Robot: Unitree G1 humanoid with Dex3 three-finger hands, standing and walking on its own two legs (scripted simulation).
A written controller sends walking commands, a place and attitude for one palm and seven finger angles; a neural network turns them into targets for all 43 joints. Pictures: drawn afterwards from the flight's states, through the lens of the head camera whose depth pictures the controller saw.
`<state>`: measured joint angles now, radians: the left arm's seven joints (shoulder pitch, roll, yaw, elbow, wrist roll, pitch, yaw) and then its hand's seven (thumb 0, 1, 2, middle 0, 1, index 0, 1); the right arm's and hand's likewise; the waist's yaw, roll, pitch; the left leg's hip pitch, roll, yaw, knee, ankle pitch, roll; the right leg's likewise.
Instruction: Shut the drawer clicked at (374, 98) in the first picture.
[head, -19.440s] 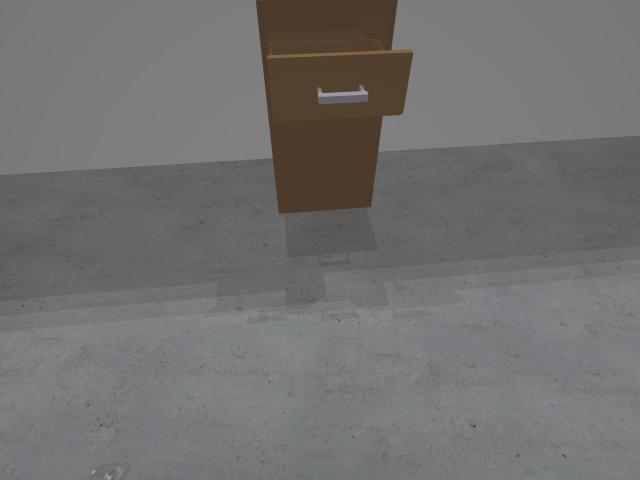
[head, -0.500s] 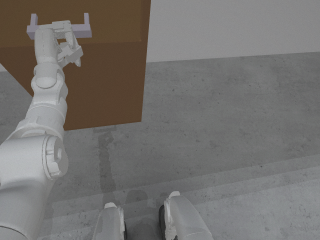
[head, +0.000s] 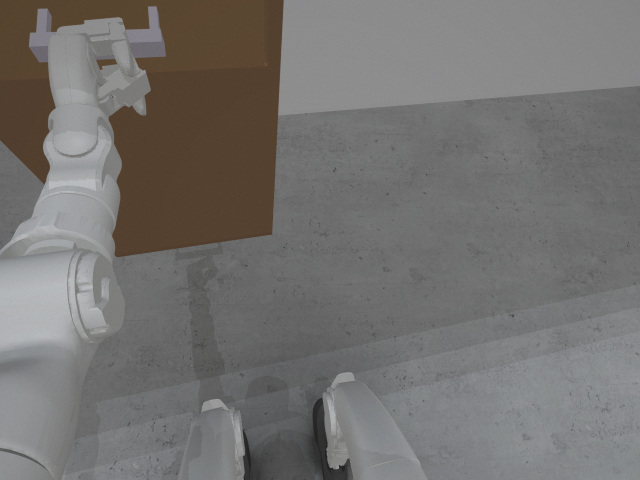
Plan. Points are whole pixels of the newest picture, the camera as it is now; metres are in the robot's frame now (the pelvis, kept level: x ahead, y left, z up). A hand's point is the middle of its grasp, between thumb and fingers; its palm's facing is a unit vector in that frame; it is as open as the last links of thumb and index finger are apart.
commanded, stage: pull the fist back off the drawer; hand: left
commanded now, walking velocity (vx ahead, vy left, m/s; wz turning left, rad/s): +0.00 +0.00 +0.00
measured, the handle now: (100, 31) +0.65 +0.16 +0.08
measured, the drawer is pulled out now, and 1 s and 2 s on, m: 0.00 0.00 0.00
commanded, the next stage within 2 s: draw the hand back to the body in 0.42 s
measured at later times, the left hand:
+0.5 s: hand (146, 82) +0.57 +0.11 +0.08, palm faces +0.06 -1.00 -0.03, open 3.2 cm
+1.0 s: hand (67, 139) +0.43 +0.15 +0.16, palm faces +0.02 -1.00 -0.04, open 3.3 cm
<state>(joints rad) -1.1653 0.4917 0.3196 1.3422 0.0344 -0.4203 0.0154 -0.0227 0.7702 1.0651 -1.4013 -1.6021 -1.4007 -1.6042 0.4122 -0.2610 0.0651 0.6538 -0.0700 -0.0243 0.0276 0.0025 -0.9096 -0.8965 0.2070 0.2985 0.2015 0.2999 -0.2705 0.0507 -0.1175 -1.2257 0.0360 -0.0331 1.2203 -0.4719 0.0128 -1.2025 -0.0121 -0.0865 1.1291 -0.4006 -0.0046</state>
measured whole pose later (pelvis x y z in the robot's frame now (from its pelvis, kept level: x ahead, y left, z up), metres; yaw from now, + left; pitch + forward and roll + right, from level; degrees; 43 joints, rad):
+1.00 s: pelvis +0.09 -0.01 +0.08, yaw +1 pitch +12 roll -1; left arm -0.15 0.21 0.15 0.31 -0.19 -0.24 -0.11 0.02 0.90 0.90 -1.40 -1.60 -1.40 -1.60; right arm 0.26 -0.26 -0.01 0.53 0.04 0.03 0.01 0.01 -0.91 -0.90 0.20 0.30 0.20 0.30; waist -0.04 0.05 -0.13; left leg -0.56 0.03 -0.01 0.81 -0.47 0.00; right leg -0.57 0.00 -0.05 0.77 -0.42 -0.01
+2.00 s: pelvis +0.06 -0.01 +0.11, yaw +1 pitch -5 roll +0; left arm 0.50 0.30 0.27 -0.44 -0.05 -0.08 0.12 0.01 0.89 0.90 -1.41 -1.60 -1.41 -1.60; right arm 0.20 -0.23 0.03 0.64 -0.01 -0.13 -0.09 0.01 -0.91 -0.90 0.21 0.30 0.20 0.30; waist 0.07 0.08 0.03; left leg -0.07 0.01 0.00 0.43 -0.27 0.00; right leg -0.09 -0.01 -0.05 0.41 -0.23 -0.01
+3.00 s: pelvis -0.03 +0.00 +0.10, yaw +5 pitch +2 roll -3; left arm 0.59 0.43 0.40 -0.58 0.01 -0.26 0.16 0.01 0.89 0.90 -1.41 -1.60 -1.41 -1.60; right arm 0.26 -0.20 -0.03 0.59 -0.01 -0.06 -0.09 0.01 -0.91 -0.90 0.21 0.30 0.20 0.30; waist -0.05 0.02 0.01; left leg -0.44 0.00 -0.07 0.56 -0.16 0.03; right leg -0.36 0.06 0.00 0.67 -0.23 0.02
